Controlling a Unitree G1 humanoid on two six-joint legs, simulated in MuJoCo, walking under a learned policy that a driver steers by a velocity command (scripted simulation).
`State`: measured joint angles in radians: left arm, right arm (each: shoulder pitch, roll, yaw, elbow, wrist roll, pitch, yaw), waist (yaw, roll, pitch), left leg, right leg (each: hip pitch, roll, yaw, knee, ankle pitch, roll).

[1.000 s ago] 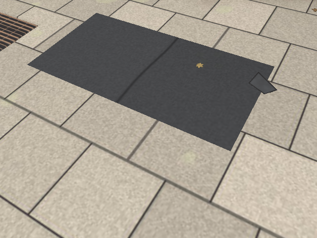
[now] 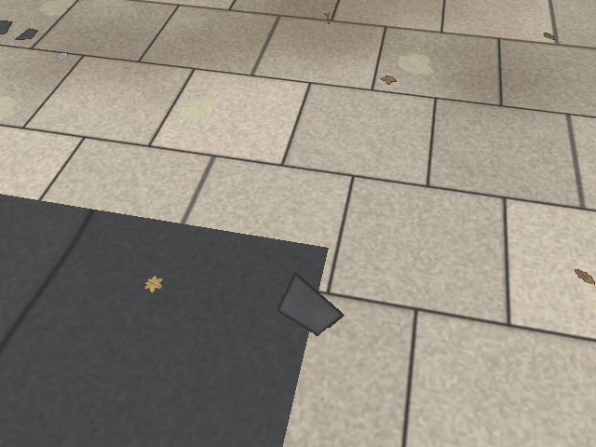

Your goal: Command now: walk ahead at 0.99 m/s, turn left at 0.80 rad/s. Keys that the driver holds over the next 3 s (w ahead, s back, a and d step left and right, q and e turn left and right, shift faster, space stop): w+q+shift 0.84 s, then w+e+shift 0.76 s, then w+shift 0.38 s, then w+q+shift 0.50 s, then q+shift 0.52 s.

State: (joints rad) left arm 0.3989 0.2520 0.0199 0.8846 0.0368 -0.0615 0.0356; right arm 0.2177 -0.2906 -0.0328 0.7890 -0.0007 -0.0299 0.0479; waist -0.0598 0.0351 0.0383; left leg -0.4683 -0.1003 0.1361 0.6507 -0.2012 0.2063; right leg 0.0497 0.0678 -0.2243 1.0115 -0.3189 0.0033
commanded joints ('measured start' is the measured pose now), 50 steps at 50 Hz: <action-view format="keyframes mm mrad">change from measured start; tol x32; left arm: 1 -170 12 -25 -304 -7 -57 -27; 14 -514 80 -52 -396 -15 -13 -50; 19 152 303 54 -245 10 -36 9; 50 -108 94 0 -212 -2 22 -61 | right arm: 1 330 -235 -75 74 -18 21 -35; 36 -344 -36 28 -274 -35 21 62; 41 223 -245 -81 -52 -31 25 -13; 50 105 -120 -41 -42 -29 -73 -53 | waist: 1 -17 206 -202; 10 24 -65 101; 18 198 10 -241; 20 166 -412 -451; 40 -165 -194 -86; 42 -92 285 -90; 50 88 -90 49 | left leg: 1 805 299 -833 -204 -13 320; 7 60 140 -628 -523 -141 152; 15 282 97 -538 -370 415 8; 18 259 60 -510 112 624 -62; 20 -197 -80 -330 710 -337 -94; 21 -325 13 -282 790 -230 -78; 35 -233 147 5 223 188 -60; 39 171 30 17 138 92 13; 43 1014 351 -730 -136 111 311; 50 232 287 -419 -495 57 118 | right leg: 1 -967 21 340 808 -196 18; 15 -422 -83 235 -485 383 38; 18 25 -74 255 -478 168 0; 21 304 -534 1139 -786 -626 -132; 26 -69 -354 457 -780 10 -70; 39 -72 -361 -46 -498 1433 16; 42 -656 -62 -26 417 -176 75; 50 -716 -242 294 163 -20 5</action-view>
